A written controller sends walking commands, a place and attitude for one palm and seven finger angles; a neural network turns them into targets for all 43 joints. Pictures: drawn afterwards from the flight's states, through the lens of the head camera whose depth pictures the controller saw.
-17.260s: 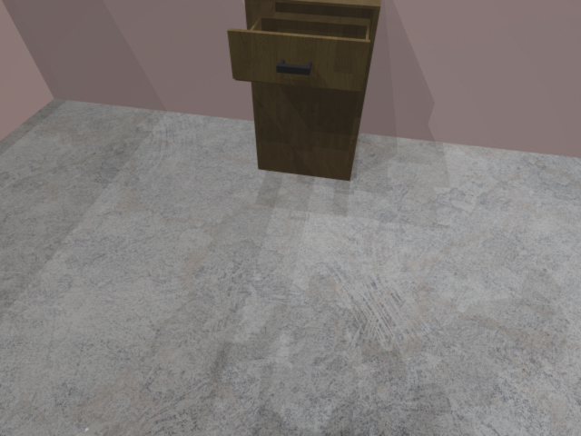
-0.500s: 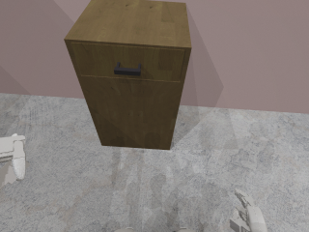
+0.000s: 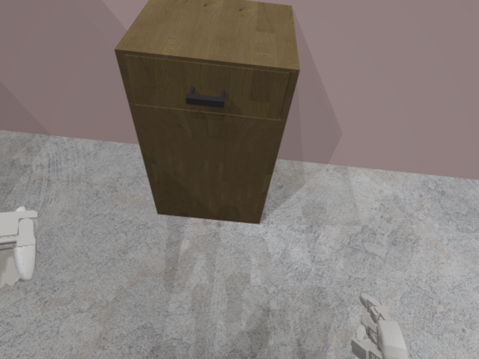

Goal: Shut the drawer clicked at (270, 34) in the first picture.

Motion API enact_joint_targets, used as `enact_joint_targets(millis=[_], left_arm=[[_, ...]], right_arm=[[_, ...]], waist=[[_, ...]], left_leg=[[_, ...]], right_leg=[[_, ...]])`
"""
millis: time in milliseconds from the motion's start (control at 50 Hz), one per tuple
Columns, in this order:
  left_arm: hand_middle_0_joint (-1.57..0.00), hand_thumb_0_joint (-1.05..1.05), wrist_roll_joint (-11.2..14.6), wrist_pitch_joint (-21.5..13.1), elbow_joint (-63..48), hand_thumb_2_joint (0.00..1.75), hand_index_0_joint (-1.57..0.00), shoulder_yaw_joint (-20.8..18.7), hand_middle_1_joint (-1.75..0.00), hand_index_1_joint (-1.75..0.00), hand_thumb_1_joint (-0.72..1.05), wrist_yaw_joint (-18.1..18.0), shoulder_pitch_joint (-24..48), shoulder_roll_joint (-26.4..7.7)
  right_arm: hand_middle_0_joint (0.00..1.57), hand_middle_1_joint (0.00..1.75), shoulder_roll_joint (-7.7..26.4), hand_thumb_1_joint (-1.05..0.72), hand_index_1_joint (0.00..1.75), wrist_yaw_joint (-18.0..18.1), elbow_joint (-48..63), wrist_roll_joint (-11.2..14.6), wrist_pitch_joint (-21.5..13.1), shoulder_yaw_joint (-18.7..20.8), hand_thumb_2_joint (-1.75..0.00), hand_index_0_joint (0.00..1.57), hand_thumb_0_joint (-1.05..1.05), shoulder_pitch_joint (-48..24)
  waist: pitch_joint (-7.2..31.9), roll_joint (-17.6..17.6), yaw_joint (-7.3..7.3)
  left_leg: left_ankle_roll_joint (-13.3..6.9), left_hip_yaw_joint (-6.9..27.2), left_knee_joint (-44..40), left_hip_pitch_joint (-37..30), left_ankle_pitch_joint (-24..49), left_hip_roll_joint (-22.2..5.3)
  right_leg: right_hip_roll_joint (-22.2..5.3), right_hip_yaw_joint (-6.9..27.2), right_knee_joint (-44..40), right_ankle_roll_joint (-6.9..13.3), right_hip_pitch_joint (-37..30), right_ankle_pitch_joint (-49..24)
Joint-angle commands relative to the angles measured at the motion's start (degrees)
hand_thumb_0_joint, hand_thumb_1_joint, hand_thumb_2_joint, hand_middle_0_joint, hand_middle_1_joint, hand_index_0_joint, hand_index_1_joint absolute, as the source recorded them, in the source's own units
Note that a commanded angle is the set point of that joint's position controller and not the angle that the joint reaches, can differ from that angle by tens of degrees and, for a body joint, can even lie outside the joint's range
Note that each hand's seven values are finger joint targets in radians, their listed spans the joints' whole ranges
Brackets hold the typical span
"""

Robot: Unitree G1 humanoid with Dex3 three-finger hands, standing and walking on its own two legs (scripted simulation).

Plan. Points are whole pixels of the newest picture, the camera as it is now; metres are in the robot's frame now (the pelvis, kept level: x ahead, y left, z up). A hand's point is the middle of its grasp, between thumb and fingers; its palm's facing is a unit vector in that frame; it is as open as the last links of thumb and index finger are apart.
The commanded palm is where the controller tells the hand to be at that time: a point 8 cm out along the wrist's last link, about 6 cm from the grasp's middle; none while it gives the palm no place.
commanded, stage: step back with the hand held close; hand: left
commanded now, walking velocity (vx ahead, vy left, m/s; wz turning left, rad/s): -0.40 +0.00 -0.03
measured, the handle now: (206, 96) +0.78 +0.13 -0.03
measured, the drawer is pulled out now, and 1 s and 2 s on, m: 0.00 0.00 0.00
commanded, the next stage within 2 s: stop stepping back and stand still in 0.12 s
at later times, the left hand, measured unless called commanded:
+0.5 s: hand out of the picture +0.11 +0.22 +0.17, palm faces +0.31 -0.85 -0.43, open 3.2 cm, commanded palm +0.05 +0.26 +0.18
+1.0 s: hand out of the picture +0.08 +0.22 +0.16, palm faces +0.35 -0.82 -0.45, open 3.3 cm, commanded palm +0.02 +0.26 +0.18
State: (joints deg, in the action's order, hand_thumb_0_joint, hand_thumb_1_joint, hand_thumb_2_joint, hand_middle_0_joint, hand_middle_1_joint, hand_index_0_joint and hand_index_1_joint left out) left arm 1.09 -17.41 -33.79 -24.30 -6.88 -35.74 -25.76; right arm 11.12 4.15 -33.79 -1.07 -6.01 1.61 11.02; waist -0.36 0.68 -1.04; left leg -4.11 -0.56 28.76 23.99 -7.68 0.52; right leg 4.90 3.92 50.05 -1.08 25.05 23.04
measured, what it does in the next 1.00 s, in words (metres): walks backwards: right foot, then left foot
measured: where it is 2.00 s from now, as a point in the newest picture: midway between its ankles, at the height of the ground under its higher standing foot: outside the picture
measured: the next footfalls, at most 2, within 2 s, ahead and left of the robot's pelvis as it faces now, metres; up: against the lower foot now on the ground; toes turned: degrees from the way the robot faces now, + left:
right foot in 0.26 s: -0.12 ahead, -0.13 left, +0.00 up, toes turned -6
left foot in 0.42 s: -0.04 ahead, +0.11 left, +0.00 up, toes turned -2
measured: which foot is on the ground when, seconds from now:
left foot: down 0.00-0.26, up 0.28-0.40, down 0.42-1.00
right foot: up 0.00-0.24, down 0.26-1.00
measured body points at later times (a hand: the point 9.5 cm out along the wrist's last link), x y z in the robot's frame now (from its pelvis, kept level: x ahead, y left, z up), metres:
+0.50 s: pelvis -0.11 -0.01 +0.00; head -0.11 +0.01 +0.45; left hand +0.08 +0.26 +0.19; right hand +0.00 -0.28 -0.08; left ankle -0.06 +0.08 -0.74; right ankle -0.16 -0.13 -0.74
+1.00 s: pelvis -0.13 -0.01 -0.01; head -0.14 -0.01 +0.44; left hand +0.05 +0.26 +0.19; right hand +0.01 -0.25 -0.10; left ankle -0.08 +0.11 -0.74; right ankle -0.16 -0.12 -0.74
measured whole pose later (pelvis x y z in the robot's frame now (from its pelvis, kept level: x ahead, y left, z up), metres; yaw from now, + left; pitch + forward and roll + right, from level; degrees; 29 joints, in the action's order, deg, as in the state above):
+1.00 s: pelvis -0.13 -0.01 -0.01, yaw -4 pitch -1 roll +0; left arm 0.6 -13.3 -29.7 -21.6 -8.6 -33.3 -20.7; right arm 10.5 4.3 -36.6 -0.2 -8.3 -1.3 13.9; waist 0.1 -0.3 -0.7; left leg -0.2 -1.3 34.6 18.8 -14.7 -1.7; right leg -0.3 -1.6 34.6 0.4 12.7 20.8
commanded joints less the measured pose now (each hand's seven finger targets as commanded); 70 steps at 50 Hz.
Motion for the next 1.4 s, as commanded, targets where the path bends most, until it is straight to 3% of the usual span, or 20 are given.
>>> enact_joint_targets(millis=[0,180,260,300,340,400,440,480,580,620,640,680,760,800,840,900,960,1020,1120,1380], left_arm=[[-1.4,0.0,2.01,-2.35,-12.92,0.9,-1.4,-2.88,-1.6,-1.6,0.9,-1.74,-1.29,-4.33],[-1.4,0.0,3.29,-0.67,-13.65,0.9,-1.4,-3.51,-1.6,-1.6,0.9,-1.39,1.52,-7.3],[-1.4,0.0,3.41,-0.7,-13.84,0.9,-1.4,-6.25,-1.6,-1.6,0.9,-1.7,0.6,-11.16],[-1.4,0.0,2.27,1.34,-10.93,0.9,-1.4,-6.04,-1.6,-1.6,0.9,-1.82,-0.58,-8.4],[-1.4,0.0,1.84,1.98,-8.87,0.9,-1.4,-4.92,-1.6,-1.6,0.9,-2.43,1.39,-6.91],[-1.4,0.0,1.22,0.87,-9.04,0.9,-1.4,-3.29,-1.6,-1.6,0.9,-2.79,3.29,-6.04],[-1.4,0.0,1.31,1.0,-8.02,0.9,-1.4,-3.89,-1.6,-1.6,0.9,-2.59,0.77,-6.99],[-1.4,0.0,1.01,0.41,-11.8,0.9,-1.4,-3.5,-1.6,-1.6,0.9,-2.21,2.13,-6.75],[-1.4,0.0,0.23,0.69,-10.1,0.9,-1.4,-4.58,-1.6,-1.6,0.9,-2.54,-1.56,-6.4],[-1.4,0.0,0.6,0.77,-8.28,0.9,-1.4,-6.29,-1.6,-1.6,0.9,-2.69,-2.38,-8.12],[-1.4,0.0,0.93,0.91,-8.52,0.9,-1.4,-5.77,-1.6,-1.6,0.9,-2.89,-0.12,-7.35],[-1.4,0.0,0.73,0.31,-6.63,0.9,-1.4,-4.42,-1.6,-1.6,0.9,-2.99,4.27,-5.81],[-1.4,0.0,0.22,0.39,-6.62,0.9,-1.4,-1.43,-1.6,-1.6,0.9,-3.1,6.4,-3.98],[-1.4,0.0,0.16,-0.25,-10.16,0.9,-1.4,-1.85,-1.6,-1.6,0.9,-3.22,7.11,-4.03],[-1.4,0.0,0.23,0.2,-7.42,0.9,-1.4,-3.15,-1.6,-1.6,0.9,-2.81,4.58,-4.5],[-1.4,0.0,-0.82,0.39,-9.35,0.9,-1.4,-4.07,-1.6,-1.6,0.9,-2.79,5.95,-5.29],[-1.4,0.0,0.63,0.55,-9.15,0.9,-1.4,-3.87,-1.6,-1.6,0.9,-2.25,2.36,-5.38],[-1.4,0.0,0.91,0.77,-8.52,0.9,-1.4,-3.54,-1.6,-1.6,0.9,-2.42,2.66,-4.71],[-1.4,0.0,0.69,0.54,-8.97,0.9,-1.4,-3.62,-1.6,-1.6,0.9,-1.86,2.14,-4.89],[-1.4,0.0,1.55,1.04,-9.21,0.9,-1.4,-4.06,-1.6,-1.6,0.9,-1.88,-1.67,-4.69]], right_arm=[[0.2,0.3,7.57,-0.9,0.3,-0.31,5.84,-0.03,-5.95,2.62,-0.9,0.2,0.0,-2.44],[0.2,0.3,7.26,-0.9,0.3,-0.58,6.23,-1.27,-3.46,1.36,-0.9,0.2,0.0,-4.94],[0.2,0.3,6.87,-0.9,0.3,-0.71,7.3,-0.32,-1.76,0.92,-0.9,0.2,0.0,-4.62],[0.2,0.3,5.92,-0.9,0.3,-0.31,7.48,0.88,-1.52,0.4,-0.9,0.2,0.0,-4.56],[0.2,0.3,6.02,-0.9,0.3,0.58,7.37,1.23,-1.91,-0.36,-0.9,0.2,0.0,-4.38],[0.2,0.3,8.99,-0.9,0.3,1.7,7.2,1.7,-4.4,0.37,-0.9,0.2,0.0,-3.37],[0.2,0.3,8.23,-0.9,0.3,1.93,6.81,1.56,-4.98,0.03,-0.9,0.2,0.0,-2.3],[0.2,0.3,8.39,-0.9,0.3,1.55,6.62,0.73,-5.52,0.12,-0.9,0.2,0.0,-3.15],[0.2,0.3,8.46,-0.9,0.3,0.83,7.28,0.4,-5.4,0.64,-0.9,0.2,0.0,-4.09],[0.2,0.3,8.05,-0.9,0.3,0.71,6.82,0.27,-3.95,1.65,-0.9,0.2,0.0,-3.2],[0.2,0.3,7.37,-0.9,0.3,0.56,5.96,0.35,-3.5,1.47,-0.9,0.2,0.0,-2.29],[0.2,0.3,7.31,-0.9,0.3,0.24,5.03,0.61,-3.8,1.1,-0.9,0.2,0.0,-0.95],[0.2,0.3,7.07,-0.9,0.3,1.55,4.9,0.66,-4.83,0.55,-0.9,0.2,0.0,-1.96],[0.2,0.3,8.54,-0.9,0.3,1.88,6.13,0.75,-5.56,0.65,-0.9,0.2,0.0,-2.79],[0.2,0.3,7.84,-0.9,0.3,1.77,5.66,1.01,-5.44,0.15,-0.9,0.2,0.0,-2.78],[0.2,0.3,6.97,-0.9,0.3,1.26,5.86,0.72,-5.42,-0.15,-0.9,0.2,0.0,-3.58],[0.2,0.3,6.08,-0.9,0.3,0.13,5.65,1.01,-5.44,0.31,-0.9,0.2,0.0,-2.67],[0.2,0.3,6.02,-0.9,0.3,-0.32,5.42,1.2,-4.7,0.08,-0.9,0.2,0.0,-2.84],[0.2,0.3,6.56,-0.9,0.3,0.62,6.65,1.21,-4.1,0.07,-0.9,0.2,0.0,-3.66],[0.2,0.3,6.77,-0.9,0.3,0.63,7.94,1.23,-3.44,0.63,-0.9,0.2,0.0,-4.45]], waist=[[10.55,-8.28,1.4],[11.5,-11.84,1.79],[7.84,8.4,1.43],[3.66,10.02,0.76],[1.52,5.0,-0.57],[3.47,-8.24,0.69],[7.34,-8.02,0.33],[5.55,-11.13,0.66],[1.33,-4.79,0.83],[-0.19,8.74,0.95],[-2.07,12.17,0.94],[-1.12,4.89,-0.28],[-1.11,-0.68,-0.4],[-0.3,-10.67,0.21],[0.56,-10.51,0.21],[-1.69,-7.0,1.08],[1.4,9.26,0.24],[3.53,3.53,-0.1],[5.98,-5.78,0.72],[5.41,-3.04,0.65]], left_leg=[[-3.92,12.06,-14.78,-14.78,8.29,-17.04],[3.29,3.96,-18.77,-12.02,-7.92,-10.81],[6.3,-1.1,20.29,-14.33,-11.51,0.72],[4.56,2.17,23.8,-0.71,-12.03,-1.65],[3.69,1.37,6.44,-4.98,-8.62,-3.62],[0.29,7.29,-8.14,-12.66,2.47,-8.01],[-0.43,11.02,-7.91,-15.22,11.57,-9.25],[-0.79,15.57,-14.62,-11.02,-1.59,-11.53],[1.6,7.16,-10.8,2.11,-25.53,-5.07],[3.7,1.12,13.65,2.94,-16.51,-0.37],[3.92,0.31,22.42,7.29,-13.01,-0.78],[3.46,2.0,22.25,6.77,-14.69,-3.71],[1.4,-0.77,-1.06,-13.05,-12.62,-3.2],[-2.15,11.59,-7.96,-13.19,-14.6,-10.29],[-3.44,17.63,-14.6,-5.38,-24.62,-14.13],[-1.57,9.98,-10.59,0.71,-22.01,-10.86],[2.96,-1.29,8.59,-2.66,-6.98,-2.13],[3.48,-1.54,4.29,-6.6,-1.63,-2.5],[1.34,3.58,-3.28,-15.73,18.13,-7.53],[2.72,1.35,-4.19,-13.34,4.24,-5.15]], right_leg=[[-2.2,-1.91,3.36,0.33,0.78,6.52],[-2.33,-7.01,-29.99,2.85,-14.92,-1.22],[-23.77,10.28,-42.71,11.67,7.61,4.91],[-21.7,6.3,-34.7,11.31,-2.65,-11.73],[-18.67,2.25,-29.66,7.38,-4.85,-14.93],[-8.29,-2.74,-21.91,1.0,-6.99,-11.66],[-6.24,-5.23,-18.03,0.11,-9.32,-14.24],[-5.24,-5.18,-15.24,0.06,-10.13,-0.96],[-6.58,-2.45,-27.49,3.15,-17.26,6.17],[-18.66,17.36,-40.11,10.11,-8.36,24.03],[-23.52,21.52,-41.44,12.94,-9.03,18.64],[-23.2,14.2,-36.52,12.46,-9.37,6.85],[-14.3,2.77,-27.42,6.29,-0.34,9.14],[-6.6,-2.07,-16.69,2.2,-0.49,0.41],[-4.8,-5.56,-10.58,0.55,-6.32,2.34],[-6.0,-4.6,-20.26,1.47,-13.9,-1.52],[-15.08,10.3,-31.36,5.88,-12.19,-9.78],[-16.15,5.98,-26.87,6.15,-14.67,-26.9],[-7.09,-4.1,-20.73,0.56,-12.75,-23.3],[-8.03,-1.22,-28.24,1.31,-13.3,-18.67]])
